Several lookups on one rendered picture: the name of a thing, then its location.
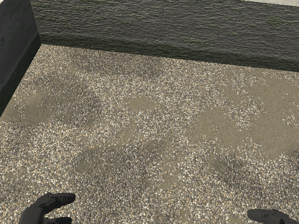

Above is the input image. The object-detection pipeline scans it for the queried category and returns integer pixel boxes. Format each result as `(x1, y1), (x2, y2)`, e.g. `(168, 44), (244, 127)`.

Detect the left robot hand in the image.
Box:
(18, 192), (76, 224)

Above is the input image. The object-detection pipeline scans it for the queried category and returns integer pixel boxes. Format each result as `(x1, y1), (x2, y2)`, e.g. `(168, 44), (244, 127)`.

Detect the right robot hand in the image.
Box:
(247, 208), (299, 224)

